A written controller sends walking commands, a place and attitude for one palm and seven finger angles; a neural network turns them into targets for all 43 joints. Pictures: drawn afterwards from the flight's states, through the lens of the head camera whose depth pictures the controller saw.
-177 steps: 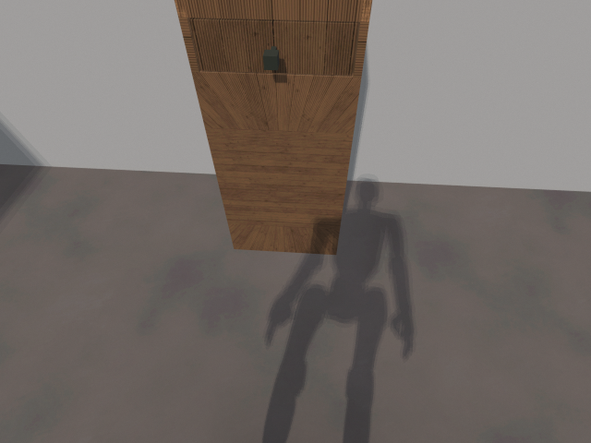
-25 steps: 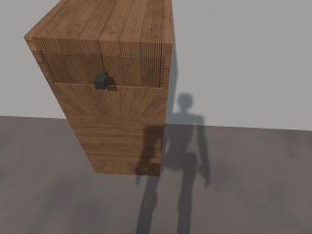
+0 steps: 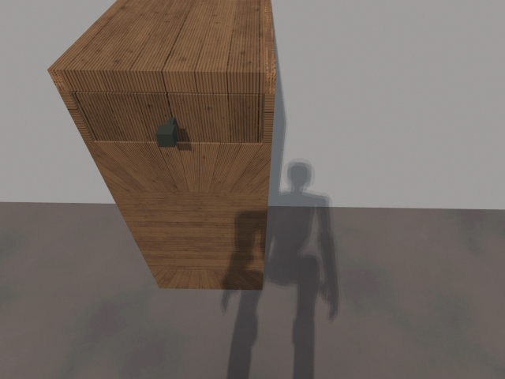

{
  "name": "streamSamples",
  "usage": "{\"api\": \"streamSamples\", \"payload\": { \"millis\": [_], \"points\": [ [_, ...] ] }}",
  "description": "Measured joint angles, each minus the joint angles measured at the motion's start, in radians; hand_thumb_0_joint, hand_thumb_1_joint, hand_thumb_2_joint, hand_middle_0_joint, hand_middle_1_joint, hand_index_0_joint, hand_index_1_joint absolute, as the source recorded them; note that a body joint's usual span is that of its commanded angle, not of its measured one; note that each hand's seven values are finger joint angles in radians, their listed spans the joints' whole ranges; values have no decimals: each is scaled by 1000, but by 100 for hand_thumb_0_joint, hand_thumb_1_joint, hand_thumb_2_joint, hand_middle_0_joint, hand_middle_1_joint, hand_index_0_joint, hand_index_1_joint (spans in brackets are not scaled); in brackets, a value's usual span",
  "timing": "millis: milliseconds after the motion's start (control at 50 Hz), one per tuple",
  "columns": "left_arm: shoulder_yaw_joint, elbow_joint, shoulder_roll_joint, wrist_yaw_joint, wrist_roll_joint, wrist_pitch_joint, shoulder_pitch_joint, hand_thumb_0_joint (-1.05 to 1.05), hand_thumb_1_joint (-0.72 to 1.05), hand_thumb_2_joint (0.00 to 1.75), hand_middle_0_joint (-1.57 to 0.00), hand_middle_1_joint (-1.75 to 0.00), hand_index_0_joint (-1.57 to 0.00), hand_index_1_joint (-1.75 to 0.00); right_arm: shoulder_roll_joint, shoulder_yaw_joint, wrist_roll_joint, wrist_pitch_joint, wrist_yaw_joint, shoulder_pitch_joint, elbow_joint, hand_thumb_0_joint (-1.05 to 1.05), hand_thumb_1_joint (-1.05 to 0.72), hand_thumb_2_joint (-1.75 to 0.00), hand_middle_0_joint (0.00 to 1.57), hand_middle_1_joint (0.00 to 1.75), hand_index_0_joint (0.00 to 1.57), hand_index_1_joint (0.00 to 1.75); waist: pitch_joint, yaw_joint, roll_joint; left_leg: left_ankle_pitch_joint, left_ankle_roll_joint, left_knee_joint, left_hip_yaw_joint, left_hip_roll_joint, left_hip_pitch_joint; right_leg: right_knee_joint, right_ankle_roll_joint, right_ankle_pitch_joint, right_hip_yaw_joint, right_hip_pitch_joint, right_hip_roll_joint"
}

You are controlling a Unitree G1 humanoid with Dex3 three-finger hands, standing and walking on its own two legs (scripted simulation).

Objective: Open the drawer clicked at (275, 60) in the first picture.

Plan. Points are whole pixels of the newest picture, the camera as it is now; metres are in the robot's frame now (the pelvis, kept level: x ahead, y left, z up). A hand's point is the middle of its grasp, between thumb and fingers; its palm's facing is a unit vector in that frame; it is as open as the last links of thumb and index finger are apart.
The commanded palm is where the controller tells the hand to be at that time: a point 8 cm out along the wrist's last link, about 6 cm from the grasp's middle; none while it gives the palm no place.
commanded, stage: look again from close up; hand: left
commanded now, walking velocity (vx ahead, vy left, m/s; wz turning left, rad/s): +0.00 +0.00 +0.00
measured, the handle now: (168, 130) +0.56 +0.21 +0.09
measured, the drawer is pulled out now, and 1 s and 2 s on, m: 0.00 0.00 0.00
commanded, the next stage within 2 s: shuffle to correct the standing spot in 0.40 s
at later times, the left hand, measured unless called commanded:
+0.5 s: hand out of the picture -0.01 +0.13 -0.18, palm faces +0.03 -0.99 -0.15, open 7.4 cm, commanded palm none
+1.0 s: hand out of the picture +0.05 +0.15 -0.18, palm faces +0.04 -0.98 -0.18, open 7.4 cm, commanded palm none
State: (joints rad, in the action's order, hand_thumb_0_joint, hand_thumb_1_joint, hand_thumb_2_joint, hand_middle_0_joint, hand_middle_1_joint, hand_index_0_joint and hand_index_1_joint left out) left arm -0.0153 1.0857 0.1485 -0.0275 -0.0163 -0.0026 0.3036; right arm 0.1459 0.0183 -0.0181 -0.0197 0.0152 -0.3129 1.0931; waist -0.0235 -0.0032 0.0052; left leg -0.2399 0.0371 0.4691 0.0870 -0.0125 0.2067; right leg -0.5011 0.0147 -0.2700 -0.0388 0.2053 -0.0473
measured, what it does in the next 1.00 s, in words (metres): shifts its weight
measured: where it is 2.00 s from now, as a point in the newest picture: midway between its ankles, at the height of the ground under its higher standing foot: outside the picture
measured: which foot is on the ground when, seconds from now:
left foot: down 0.00-1.00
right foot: down 0.00-1.00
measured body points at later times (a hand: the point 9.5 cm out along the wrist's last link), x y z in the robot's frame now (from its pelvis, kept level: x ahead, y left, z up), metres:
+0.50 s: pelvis +0.01 -0.02 +0.00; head +0.01 -0.02 +0.45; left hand -0.01 +0.18 -0.16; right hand +0.00 -0.23 -0.16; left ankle +0.01 +0.09 -0.74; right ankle +0.00 -0.13 -0.74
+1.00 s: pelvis +0.06 -0.01 +0.00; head +0.08 -0.01 +0.44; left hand +0.05 +0.21 -0.17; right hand +0.04 -0.21 -0.17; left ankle +0.01 +0.09 -0.74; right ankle +0.03 -0.12 -0.74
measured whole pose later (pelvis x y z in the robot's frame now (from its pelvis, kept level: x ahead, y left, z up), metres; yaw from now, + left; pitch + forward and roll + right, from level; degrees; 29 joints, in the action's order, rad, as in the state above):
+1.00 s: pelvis +0.06 -0.01 +0.00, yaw +0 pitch -1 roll +1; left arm 0.02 1.11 0.14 -0.04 -0.01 0.00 0.30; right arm 0.10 0.01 -0.01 -0.03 0.05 -0.31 1.12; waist -0.06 0.00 -0.02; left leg -0.34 0.02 0.50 0.11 0.00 0.14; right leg -0.56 -0.01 -0.33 -0.06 0.20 -0.04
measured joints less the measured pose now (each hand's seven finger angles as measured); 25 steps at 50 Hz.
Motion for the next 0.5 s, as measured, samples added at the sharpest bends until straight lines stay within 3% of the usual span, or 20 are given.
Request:
{"api": "streamSamples", "payload": {
  "millis": [500],
  "points": [
    [2, 33, -35, 0, -1, -9, 19, 1, 90, 90, -20, -30, -20, -30, -18, -5, 3, -2, 12, 19, 42, 0, -92, -90, 19, 30, 19, 30, -5, 8, -14, 2, -30, -17, -13, 28, -14, 25, -27, 1, -14, -19, 29]
  ]
}}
